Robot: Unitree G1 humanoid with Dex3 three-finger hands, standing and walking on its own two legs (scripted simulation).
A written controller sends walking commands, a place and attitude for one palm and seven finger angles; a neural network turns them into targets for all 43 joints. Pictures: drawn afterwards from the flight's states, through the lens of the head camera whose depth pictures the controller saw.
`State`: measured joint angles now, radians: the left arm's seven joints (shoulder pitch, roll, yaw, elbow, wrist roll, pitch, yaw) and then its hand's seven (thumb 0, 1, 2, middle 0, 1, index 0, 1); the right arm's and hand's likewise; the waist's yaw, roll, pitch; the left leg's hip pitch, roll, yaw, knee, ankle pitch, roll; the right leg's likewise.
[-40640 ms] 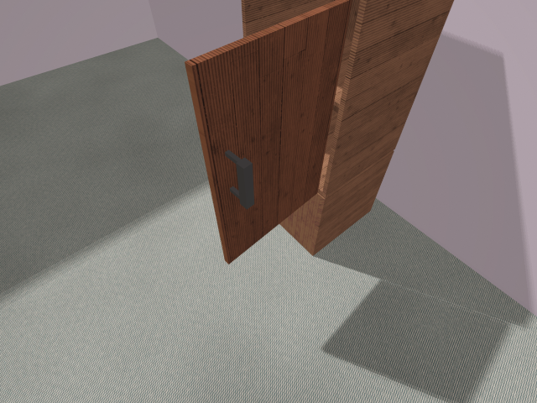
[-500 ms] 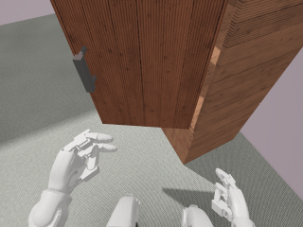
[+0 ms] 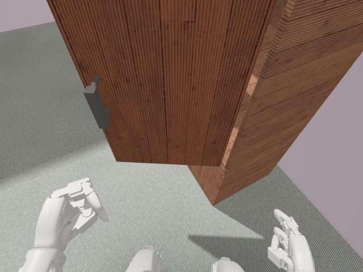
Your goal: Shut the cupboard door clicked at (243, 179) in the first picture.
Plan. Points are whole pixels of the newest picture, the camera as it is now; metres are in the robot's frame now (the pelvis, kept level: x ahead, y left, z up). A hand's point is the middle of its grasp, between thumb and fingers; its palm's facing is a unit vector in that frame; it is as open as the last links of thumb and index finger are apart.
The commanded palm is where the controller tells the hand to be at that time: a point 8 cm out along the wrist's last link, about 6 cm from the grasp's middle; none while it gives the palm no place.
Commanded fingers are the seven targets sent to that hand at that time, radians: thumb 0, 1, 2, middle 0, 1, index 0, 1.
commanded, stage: raise the hand and make a fist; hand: left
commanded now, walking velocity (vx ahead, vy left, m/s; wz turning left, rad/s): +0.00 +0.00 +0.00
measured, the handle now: (100, 102) +0.47 +0.24 +0.08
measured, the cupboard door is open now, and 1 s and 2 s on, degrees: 59 59 59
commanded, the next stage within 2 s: bring the fist close to the handle in 0.72 s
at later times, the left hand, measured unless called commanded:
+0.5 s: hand (96, 202) +0.23 +0.17 +0.08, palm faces -0.02 -1.00 -0.03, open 3.1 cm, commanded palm +0.20 +0.23 +0.08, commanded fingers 0.00 0.90 0.90 -1.30 -1.50 -1.30 -1.50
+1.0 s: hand (92, 198) +0.23 +0.18 +0.09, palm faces +0.03 -1.00 -0.04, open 3.2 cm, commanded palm +0.22 +0.23 +0.08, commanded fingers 0.00 0.90 0.90 -1.30 -1.50 -1.30 -1.50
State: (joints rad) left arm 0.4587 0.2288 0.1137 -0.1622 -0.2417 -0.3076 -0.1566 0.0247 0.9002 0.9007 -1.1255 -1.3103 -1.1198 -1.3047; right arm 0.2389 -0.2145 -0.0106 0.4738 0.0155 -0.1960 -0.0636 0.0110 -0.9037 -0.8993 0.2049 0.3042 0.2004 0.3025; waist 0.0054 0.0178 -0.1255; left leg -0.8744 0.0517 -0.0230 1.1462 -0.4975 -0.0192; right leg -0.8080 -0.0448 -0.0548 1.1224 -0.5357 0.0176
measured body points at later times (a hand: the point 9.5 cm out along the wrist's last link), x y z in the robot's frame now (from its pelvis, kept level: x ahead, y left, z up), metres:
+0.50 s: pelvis +0.01 -0.01 +0.01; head +0.05 -0.01 +0.46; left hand +0.23 +0.23 +0.08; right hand +0.18 -0.24 -0.07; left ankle +0.04 +0.13 -0.65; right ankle +0.01 -0.13 -0.65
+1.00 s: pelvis -0.01 -0.01 +0.01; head +0.04 -0.01 +0.45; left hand +0.23 +0.24 +0.09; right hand +0.18 -0.23 -0.07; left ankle +0.04 +0.13 -0.65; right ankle +0.01 -0.13 -0.65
